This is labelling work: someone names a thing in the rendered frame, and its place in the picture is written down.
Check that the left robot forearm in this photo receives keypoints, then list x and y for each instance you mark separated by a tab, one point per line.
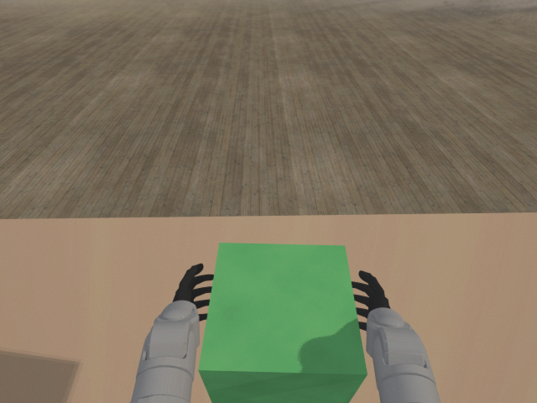
167	365

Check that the carton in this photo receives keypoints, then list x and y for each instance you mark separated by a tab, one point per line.
282	326

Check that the left robot hand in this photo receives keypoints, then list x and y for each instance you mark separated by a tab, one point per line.
188	283

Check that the right robot forearm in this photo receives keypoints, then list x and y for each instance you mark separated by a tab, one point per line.
401	364

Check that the right robot hand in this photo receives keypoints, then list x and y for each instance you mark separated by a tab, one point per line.
376	295

